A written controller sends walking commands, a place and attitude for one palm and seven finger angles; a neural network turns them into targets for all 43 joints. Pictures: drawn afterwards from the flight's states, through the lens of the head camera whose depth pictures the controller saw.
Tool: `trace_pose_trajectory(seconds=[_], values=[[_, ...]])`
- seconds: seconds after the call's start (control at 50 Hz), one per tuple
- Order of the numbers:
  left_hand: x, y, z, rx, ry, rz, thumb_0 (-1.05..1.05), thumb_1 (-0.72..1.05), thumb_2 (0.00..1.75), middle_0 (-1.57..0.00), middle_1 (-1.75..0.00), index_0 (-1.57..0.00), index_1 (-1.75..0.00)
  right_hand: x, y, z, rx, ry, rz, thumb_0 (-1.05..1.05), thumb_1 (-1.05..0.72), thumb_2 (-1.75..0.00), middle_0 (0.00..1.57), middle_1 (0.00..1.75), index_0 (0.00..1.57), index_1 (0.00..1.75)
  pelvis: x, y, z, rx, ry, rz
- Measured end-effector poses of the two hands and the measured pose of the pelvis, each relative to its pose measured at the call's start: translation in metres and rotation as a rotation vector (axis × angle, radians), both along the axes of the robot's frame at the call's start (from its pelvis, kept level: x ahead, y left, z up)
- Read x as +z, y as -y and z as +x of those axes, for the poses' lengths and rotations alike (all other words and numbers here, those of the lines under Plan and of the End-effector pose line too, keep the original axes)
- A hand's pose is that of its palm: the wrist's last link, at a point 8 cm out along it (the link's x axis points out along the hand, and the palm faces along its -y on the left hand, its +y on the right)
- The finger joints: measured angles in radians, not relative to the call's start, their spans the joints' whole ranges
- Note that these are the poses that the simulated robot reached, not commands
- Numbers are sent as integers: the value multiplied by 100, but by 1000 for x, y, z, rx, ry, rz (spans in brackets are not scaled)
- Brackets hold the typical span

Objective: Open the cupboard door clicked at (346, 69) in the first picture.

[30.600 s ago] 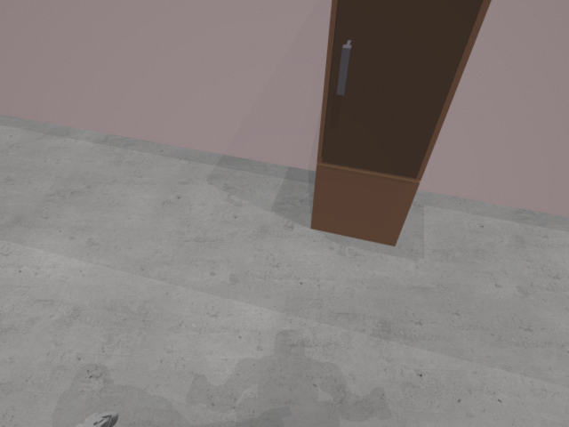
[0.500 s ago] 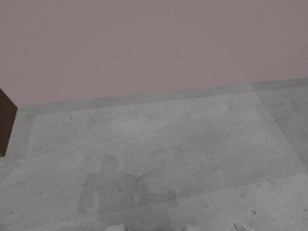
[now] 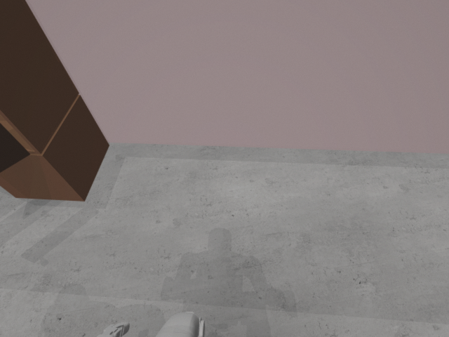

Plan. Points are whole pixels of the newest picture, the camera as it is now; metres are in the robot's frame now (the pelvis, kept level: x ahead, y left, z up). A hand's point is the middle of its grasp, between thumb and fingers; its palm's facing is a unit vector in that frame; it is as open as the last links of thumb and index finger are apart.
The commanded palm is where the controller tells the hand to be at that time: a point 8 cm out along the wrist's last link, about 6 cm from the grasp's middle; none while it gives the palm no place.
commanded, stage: turn to face it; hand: left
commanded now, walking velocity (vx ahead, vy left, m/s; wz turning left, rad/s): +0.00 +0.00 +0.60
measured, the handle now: out of the picture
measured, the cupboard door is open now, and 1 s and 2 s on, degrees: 52 52 52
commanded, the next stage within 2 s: take the last steps up to it in 1.28 s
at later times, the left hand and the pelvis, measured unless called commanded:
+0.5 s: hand out of the picture +0.03 +0.26 -0.16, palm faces +0.31 -0.92 -0.26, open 7.4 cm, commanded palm none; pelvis +0.00 +0.02 +0.00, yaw +17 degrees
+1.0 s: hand out of the picture -0.06 +0.19 -0.17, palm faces +0.59 -0.78 -0.22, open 7.3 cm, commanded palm none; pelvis +0.00 -0.01 -0.01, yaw +36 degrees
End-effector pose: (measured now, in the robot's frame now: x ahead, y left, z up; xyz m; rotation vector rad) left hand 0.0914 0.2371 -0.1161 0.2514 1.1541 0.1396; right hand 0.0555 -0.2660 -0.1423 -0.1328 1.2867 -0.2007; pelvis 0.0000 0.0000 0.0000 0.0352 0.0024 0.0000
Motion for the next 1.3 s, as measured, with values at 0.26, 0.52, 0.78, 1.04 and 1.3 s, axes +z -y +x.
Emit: trace_pose_trajectory(seconds=[0.26,0.52,0.78,1.04,1.3], values=[[-46,-51,-98,261,-135,-52,0,91,90,-21,-30,-20,-30,13,-54,97,280,139,-70,1,-91,-90,19,30,20,30,-20,-28,-2,172,2,-25],[-13,-68,-82,355,-9,-11,0,91,90,-20,-30,-20,-30,19,-71,88,379,65,-41,1,-90,-90,20,30,21,30,-1,-21,0,303,-6,-61],[1,-4,-96,470,44,14,0,91,90,-20,-30,-20,-30,-7,-29,109,462,-28,-9,1,-91,-90,20,30,20,30,-4,18,8,483,13,-20],[-40,10,-207,725,-75,-84,0,91,90,-21,-30,-20,-30,8,-112,176,728,106,-39,1,-91,-90,19,30,20,30,-17,-2,-2,654,6,-25],[-19,2,-232,818,-92,-49,0,91,90,-20,-30,-20,-30,14,-150,161,832,111,15,1,-90,-90,20,30,20,30,-2,-1,-8,718,17,-41]])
